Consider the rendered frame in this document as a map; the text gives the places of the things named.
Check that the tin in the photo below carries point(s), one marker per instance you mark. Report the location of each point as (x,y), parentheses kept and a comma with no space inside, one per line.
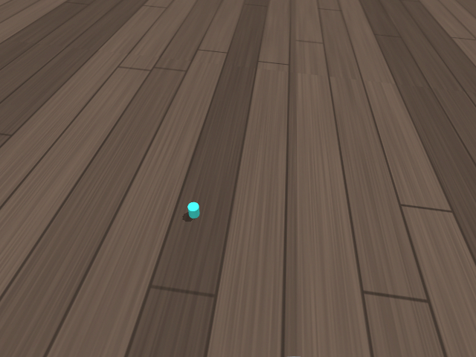
(193,210)

